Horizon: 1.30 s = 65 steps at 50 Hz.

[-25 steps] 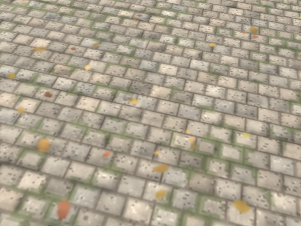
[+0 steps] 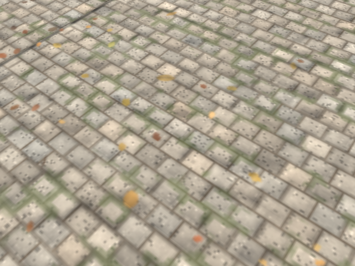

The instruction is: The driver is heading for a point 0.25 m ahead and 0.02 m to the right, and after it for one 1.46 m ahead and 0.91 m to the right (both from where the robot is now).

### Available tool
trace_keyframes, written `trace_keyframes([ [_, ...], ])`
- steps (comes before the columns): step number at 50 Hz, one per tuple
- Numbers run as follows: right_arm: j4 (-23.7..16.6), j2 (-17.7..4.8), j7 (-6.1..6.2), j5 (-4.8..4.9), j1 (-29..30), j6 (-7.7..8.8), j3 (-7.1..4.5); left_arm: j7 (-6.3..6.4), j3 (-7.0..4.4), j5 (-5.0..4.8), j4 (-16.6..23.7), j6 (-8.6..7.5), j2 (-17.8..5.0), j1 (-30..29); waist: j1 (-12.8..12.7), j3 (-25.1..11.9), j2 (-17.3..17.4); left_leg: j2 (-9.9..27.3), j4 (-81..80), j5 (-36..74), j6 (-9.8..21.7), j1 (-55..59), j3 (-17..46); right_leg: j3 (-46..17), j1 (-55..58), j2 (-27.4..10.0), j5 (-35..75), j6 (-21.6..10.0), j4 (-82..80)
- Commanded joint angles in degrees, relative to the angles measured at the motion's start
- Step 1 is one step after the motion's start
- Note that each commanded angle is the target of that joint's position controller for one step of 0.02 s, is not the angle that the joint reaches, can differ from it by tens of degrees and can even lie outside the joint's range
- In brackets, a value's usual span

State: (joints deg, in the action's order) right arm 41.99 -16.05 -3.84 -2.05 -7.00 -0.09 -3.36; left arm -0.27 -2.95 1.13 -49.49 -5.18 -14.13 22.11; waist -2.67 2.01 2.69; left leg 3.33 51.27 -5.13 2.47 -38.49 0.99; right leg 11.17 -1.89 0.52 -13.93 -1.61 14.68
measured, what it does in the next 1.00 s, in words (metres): walks ahead, turning right: left foot, then right foot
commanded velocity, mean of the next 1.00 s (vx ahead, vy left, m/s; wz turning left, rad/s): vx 0.20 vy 0.00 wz -0.34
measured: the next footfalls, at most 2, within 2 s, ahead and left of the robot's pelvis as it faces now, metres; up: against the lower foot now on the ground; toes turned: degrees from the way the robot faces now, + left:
left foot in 0.16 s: +0.24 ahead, +0.12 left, +0.00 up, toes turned +5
right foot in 0.64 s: +0.33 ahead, -0.08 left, +0.00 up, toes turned -17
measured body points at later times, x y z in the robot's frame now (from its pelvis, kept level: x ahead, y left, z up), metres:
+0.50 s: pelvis +0.21 +0.04 +0.00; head +0.25 +0.05 +0.45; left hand +0.33 +0.28 -0.14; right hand +0.24 -0.23 -0.13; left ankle +0.20 +0.12 -0.74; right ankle +0.29 -0.09 -0.69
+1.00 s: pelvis +0.25 +0.02 -0.01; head +0.28 +0.00 +0.44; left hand +0.46 +0.23 -0.12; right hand +0.26 -0.27 -0.13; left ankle +0.32 +0.15 -0.71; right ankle +0.29 -0.07 -0.75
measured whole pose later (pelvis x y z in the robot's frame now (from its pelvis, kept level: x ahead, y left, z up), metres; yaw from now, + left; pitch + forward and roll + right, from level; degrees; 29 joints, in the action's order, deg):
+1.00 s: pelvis +0.25 +0.02 -0.01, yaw -25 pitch +2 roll +1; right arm 43.2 -14.5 1.6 -1.1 -9.9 -2.9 -2.7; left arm -0.6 -4.7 1.2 -42.1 2.8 -15.7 13.1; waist -1.8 2.6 0.0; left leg -0.2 48.2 -23.3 -1.9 -25.1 3.5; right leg -5.7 -20.4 6.7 -6.0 -4.9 25.3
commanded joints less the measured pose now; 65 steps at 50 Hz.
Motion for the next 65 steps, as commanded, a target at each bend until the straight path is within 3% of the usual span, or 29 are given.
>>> trace_keyframes([
  [1,-5.26,-0.08,-0.63,-0.08,5.89,0.97,0.91,0.08,-1.33,-0.05,2.60,-0.82,-7.38,-0.35,0.34,2.04,-7.59,-0.67,-9.82,2.77,0.65,4.41,-3.24,-4.23,-3.26,-14.10,21.25,-6.26,-6.31],
  [5,-5.70,-1.17,0.33,-0.90,7.32,1.57,0.94,0.09,-1.32,-0.31,-0.75,0.64,-9.15,3.87,0.67,2.08,-8.04,-3.17,-18.04,-5.96,3.25,10.12,-6.30,-5.79,3.20,-15.94,36.00,-6.77,-1.17],
  [7,-1.99,-2.46,1.27,-1.49,-3.56,2.88,0.21,0.14,-1.17,-0.69,-1.72,1.32,-9.95,3.59,6.20,-4.24,-7.28,-6.17,-24.85,-5.04,5.24,24.76,-7.19,-4.57,3.09,-13.96,47.76,-5.55,13.22],
  [8,1.16,-5.28,2.05,-2.56,-13.11,3.60,-0.81,0.06,-0.57,-1.09,-0.98,1.24,-8.45,3.31,9.89,-10.80,-5.11,-1.66,-25.25,-4.00,6.73,40.32,-2.59,-3.90,-5.64,-11.67,36.57,-4.46,25.11],
  [9,1.47,-11.39,3.22,-3.74,-19.44,3.95,-2.07,-0.64,1.25,-2.62,2.84,0.92,-1.73,4.65,10.69,-20.16,6.92,18.40,-26.30,0.24,11.45,59.38,20.55,-1.99,-24.89,-4.96,4.59,-1.48,45.56],
  [10,1.34,-13.21,4.00,-0.92,-19.27,3.44,-2.78,0.24,-0.04,-2.25,2.10,1.58,-4.91,5.82,10.02,-23.68,7.64,25.32,-30.48,19.61,15.12,57.25,31.66,-9.20,-30.32,1.24,-17.93,-1.00,56.84],
  [11,1.56,-10.26,4.14,0.39,-15.47,3.52,-1.98,0.83,-0.84,-1.86,1.96,2.21,-6.41,2.21,8.38,-16.39,1.84,21.41,-28.63,31.21,13.47,50.85,19.24,-14.62,-31.44,-1.63,-15.11,-1.38,58.34],
  [13,1.75,-2.62,4.01,0.87,-8.51,4.29,0.26,0.80,-0.55,-1.38,0.49,2.73,-3.81,2.32,3.59,-5.79,1.43,15.26,-31.66,33.87,7.91,38.34,6.47,-13.54,-30.06,-4.84,-10.99,-0.83,51.25],
  [14,1.70,-1.36,4.30,1.26,-6.56,4.37,0.68,0.56,-0.93,-0.30,0.00,3.64,-3.97,2.88,2.05,-3.47,3.24,13.26,-33.25,33.21,6.38,33.70,3.07,-12.77,-27.81,-5.02,-8.89,-0.12,49.79],
  [18,1.71,-2.99,4.99,1.35,-5.42,5.17,0.23,-0.55,-1.49,0.11,0.51,5.91,-1.92,3.23,-0.72,-4.35,3.66,12.21,-35.43,36.64,7.15,28.79,-4.55,-10.43,-25.76,-3.13,-2.02,1.50,50.15],
  [23,2.92,-2.59,5.91,1.26,-6.36,4.22,0.24,-1.55,-0.74,0.81,4.47,6.59,-0.45,-5.43,1.03,-1.85,4.88,11.07,-34.78,28.76,7.37,28.26,-11.05,-7.98,-26.05,-3.98,6.55,1.42,34.62],
  [29,3.69,-6.07,5.64,1.18,-8.19,2.30,-1.46,-2.02,-1.28,1.10,7.99,6.50,-2.85,-8.43,2.63,-2.72,3.92,15.24,-25.63,26.74,6.48,32.82,-10.47,-5.89,-21.77,-2.14,-1.11,-2.03,23.91],
  [31,3.98,-6.12,5.71,1.37,-8.60,1.22,-1.72,-1.49,-1.70,1.35,7.63,5.39,-3.34,-4.54,0.35,-4.93,-0.23,13.09,-13.88,23.42,3.39,31.67,-12.54,-5.77,-14.49,-0.31,3.90,-3.98,14.97],
  [32,3.43,-5.84,5.56,1.08,-11.50,0.89,-1.70,-0.67,-3.07,1.71,7.39,4.42,-8.55,-0.82,-0.82,-8.43,-9.86,8.21,0.02,9.54,-0.32,25.46,-14.48,-16.54,-6.28,-6.80,22.62,-6.65,10.41],
  [33,0.18,-1.20,5.15,1.02,-12.61,0.10,-0.61,-0.13,-4.95,0.70,8.35,4.57,-16.33,-0.42,1.47,-10.31,-20.19,-3.89,16.17,-34.02,-4.09,8.31,-13.33,-38.94,2.25,-22.42,50.31,-17.32,9.99],
  [34,-0.03,-2.07,5.38,0.30,-10.64,-1.07,-0.37,-0.15,-5.40,-1.88,7.82,5.27,-16.15,2.89,-1.73,-16.33,-13.75,-4.11,21.67,-36.06,-4.29,6.86,-1.77,-42.28,2.95,-23.62,41.17,-22.10,6.54],
  [36,-0.53,-2.95,5.41,1.09,-5.28,-1.06,-0.61,0.69,-3.66,-1.03,8.59,6.84,-10.18,-4.67,0.55,-4.72,-7.44,-1.27,19.88,-25.69,-3.93,3.45,0.48,-33.31,-6.52,-17.37,21.75,-17.87,3.27],
  [38,-0.17,-3.98,5.45,-0.06,-5.85,-1.12,-1.02,1.06,-2.57,-1.06,9.91,7.28,-6.71,-10.01,3.06,-3.02,-7.87,-0.82,14.39,-19.47,-3.93,6.83,0.51,-28.01,-11.02,-11.64,19.50,-13.49,2.38],
  [41,0.20,-2.21,5.20,0.36,-7.91,-2.09,-0.63,0.31,-3.10,-0.62,9.92,6.48,-8.62,-9.06,3.47,-6.65,-5.99,-2.59,10.56,-18.30,-4.32,9.75,0.41,-26.99,-10.38,-9.94,21.42,-12.51,3.14],
  [46,-1.73,-2.48,5.49,0.67,-4.13,-2.61,-0.44,0.09,-3.77,-0.09,10.27,7.17,-10.11,-7.90,1.23,-5.42,-9.24,-3.42,0.91,-17.75,-4.81,9.67,1.44,-32.48,-11.05,-9.02,0.90,-12.03,0.45],
  [50,-2.64,-2.70,5.72,1.27,-3.63,-1.87,-0.28,-0.38,-4.18,0.39,10.82,7.70,-10.72,-8.59,0.77,-5.20,-9.74,-5.13,-5.83,-18.66,-3.97,14.08,1.50,-36.25,-12.83,-8.42,-1.74,-11.29,0.86],
  [53,-2.52,-3.00,6.09,2.01,-6.85,-1.07,-0.21,-0.81,-4.32,0.31,11.18,7.99,-10.62,-10.21,1.94,-5.60,-10.74,-7.06,-14.42,-19.09,-2.14,20.68,1.22,-39.26,-14.41,-7.57,1.03,-9.46,1.58],
  [55,-1.41,-3.24,6.77,1.90,-11.87,-0.33,-0.33,-0.68,-4.19,-0.72,11.48,8.12,-9.96,-12.34,4.99,-5.18,-9.79,-7.10,-29.10,-13.06,-0.38,30.02,1.09,-38.53,-19.03,-4.46,-2.44,-5.37,3.66],
  [56,-1.75,-7.45,7.38,1.10,-12.25,0.03,-1.22,-0.40,-3.52,-1.22,12.09,7.88,-7.36,-11.49,4.24,-4.51,-2.91,1.89,-37.31,-17.52,1.70,33.70,9.76,-34.17,-24.11,0.12,-10.46,-1.63,9.83],
  [57,-3.72,-13.39,7.42,0.41,-8.48,-0.11,-2.43,-0.13,-3.10,-1.85,13.30,7.46,-4.88,-10.83,2.92,-3.46,10.03,17.13,-42.81,-21.59,7.43,34.35,27.19,-20.02,-33.27,10.45,-15.40,1.12,24.59],
  [58,-4.24,-12.40,6.93,-0.36,-5.46,-0.32,-2.42,0.15,-4.12,0.97,12.53,7.24,-9.49,-11.51,2.78,-1.03,6.85,20.51,-41.38,-12.99,11.68,25.31,26.72,-17.06,-32.24,6.93,-16.94,1.98,37.47],
  [60,-5.48,-5.55,6.43,0.27,-0.03,0.04,-0.44,-0.69,-4.60,0.94,10.22,7.74,-9.73,-7.98,-1.17,-0.67,1.88,12.64,-37.65,0.25,9.23,21.99,14.34,-17.57,-27.50,5.58,-10.90,2.04,48.63],
  [62,-6.53,-4.88,6.46,0.47,1.05,0.14,-0.17,-1.74,-4.36,0.55,9.17,8.69,-9.10,-5.54,-1.06,-2.09,5.41,8.60,-35.19,8.34,7.70,26.62,6.81,-15.43,-29.43,5.11,-8.36,3.17,53.72],
  [65,-5.38,-5.93,6.42,0.55,-5.32,0.11,-0.70,-2.38,-3.48,-0.08,10.95,9.15,-7.88,-10.15,3.03,-2.72,4.96,9.61,-32.57,16.38,8.86,35.33,4.51,-13.51,-32.97,3.51,-9.02,5.15,48.94],
])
